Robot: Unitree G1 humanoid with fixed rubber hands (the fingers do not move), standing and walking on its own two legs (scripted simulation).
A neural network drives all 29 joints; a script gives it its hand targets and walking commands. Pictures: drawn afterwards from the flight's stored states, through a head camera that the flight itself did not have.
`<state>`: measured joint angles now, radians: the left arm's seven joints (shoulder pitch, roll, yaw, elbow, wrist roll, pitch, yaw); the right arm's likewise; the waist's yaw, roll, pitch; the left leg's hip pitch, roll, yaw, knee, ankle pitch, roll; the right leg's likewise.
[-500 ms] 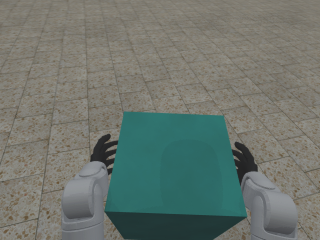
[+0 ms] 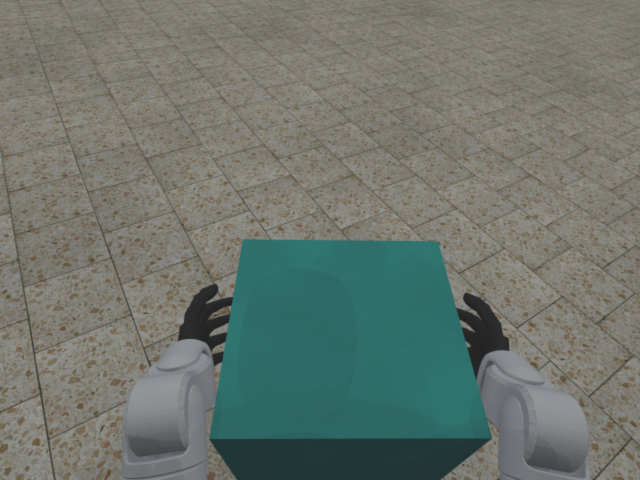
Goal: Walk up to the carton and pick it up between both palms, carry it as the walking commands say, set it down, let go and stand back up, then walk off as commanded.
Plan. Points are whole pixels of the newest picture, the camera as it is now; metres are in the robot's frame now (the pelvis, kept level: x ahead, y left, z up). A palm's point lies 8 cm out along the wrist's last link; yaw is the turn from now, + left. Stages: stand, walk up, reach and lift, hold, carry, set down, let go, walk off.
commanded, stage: carry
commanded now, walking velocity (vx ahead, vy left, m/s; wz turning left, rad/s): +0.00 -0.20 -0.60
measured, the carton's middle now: (337, 377) +0.26 +0.01 +0.00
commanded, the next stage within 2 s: none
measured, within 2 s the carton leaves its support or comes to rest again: neither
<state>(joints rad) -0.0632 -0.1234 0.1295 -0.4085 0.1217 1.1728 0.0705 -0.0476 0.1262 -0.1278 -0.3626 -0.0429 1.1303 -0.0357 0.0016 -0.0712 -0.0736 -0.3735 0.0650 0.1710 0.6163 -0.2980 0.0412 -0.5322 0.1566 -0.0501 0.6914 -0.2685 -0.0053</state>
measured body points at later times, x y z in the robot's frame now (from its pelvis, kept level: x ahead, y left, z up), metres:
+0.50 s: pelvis -0.06 -0.16 +0.00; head -0.06 -0.17 +0.45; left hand +0.23 -0.05 +0.07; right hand +0.16 -0.37 +0.06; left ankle -0.04 -0.04 -0.68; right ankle -0.01 -0.26 -0.73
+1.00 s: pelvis -0.09 -0.20 +0.01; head -0.13 -0.19 +0.46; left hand +0.20 -0.08 +0.09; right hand +0.14 -0.40 +0.08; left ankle -0.05 -0.09 -0.73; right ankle -0.01 -0.26 -0.73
